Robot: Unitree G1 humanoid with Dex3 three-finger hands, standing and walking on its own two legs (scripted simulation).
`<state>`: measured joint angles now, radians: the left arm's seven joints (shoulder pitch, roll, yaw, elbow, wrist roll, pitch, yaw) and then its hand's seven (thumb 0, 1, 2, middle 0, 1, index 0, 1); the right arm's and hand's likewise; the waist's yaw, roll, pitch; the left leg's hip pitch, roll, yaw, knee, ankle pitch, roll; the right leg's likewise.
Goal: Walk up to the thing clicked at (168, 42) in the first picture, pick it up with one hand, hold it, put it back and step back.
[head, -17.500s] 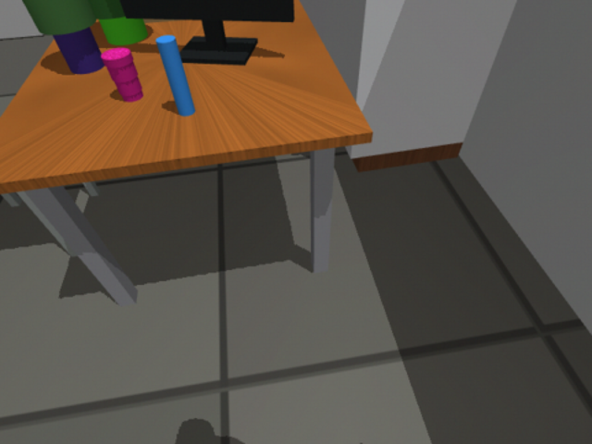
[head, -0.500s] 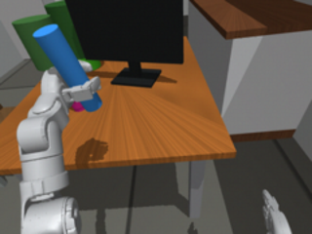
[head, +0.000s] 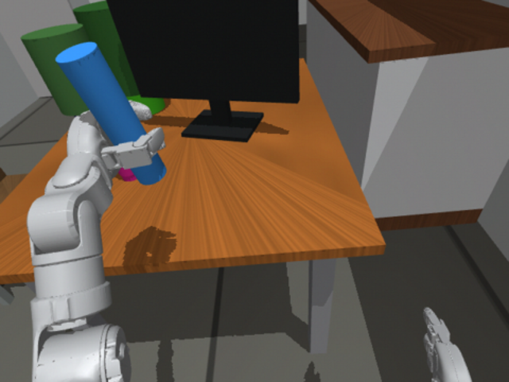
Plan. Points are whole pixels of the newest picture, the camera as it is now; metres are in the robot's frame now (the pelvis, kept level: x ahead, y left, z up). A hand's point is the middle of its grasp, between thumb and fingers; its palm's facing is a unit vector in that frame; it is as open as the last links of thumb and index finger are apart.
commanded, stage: hold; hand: left
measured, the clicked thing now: (121, 124) +0.36 +0.19 +0.31
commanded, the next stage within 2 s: crouch in 1.12 s
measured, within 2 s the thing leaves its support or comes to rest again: neither
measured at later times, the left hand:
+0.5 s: hand (137, 129) +0.37 +0.17 +0.29, palm faces +0.16 -0.99 +0.00, open 5.9 cm
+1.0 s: hand (139, 128) +0.37 +0.17 +0.29, palm faces +0.16 -0.99 -0.01, open 5.9 cm
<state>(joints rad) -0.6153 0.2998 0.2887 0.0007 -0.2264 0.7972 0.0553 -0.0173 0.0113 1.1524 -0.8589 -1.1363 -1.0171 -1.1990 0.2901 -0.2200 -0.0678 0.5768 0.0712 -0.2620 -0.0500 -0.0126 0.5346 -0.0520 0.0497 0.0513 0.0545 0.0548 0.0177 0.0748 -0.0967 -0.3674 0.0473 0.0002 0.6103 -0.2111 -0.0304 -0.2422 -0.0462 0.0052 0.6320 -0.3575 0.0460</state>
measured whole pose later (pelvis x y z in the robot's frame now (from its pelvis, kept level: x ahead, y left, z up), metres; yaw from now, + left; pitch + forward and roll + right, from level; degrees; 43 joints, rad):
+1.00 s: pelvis +0.00 +0.00 +0.00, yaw +0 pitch -2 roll -1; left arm -0.69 0.32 0.27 0.07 -0.22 0.79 0.06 -0.02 0.01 1.16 -0.86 -1.13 -1.02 -1.19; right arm 0.30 -0.22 -0.05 0.56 0.07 -0.28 -0.04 -0.01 0.54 -0.06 0.05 0.05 0.05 0.05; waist 0.01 0.07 -0.09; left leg -0.37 0.05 0.00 0.60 -0.20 -0.03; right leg -0.24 -0.04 0.01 0.61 -0.34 0.05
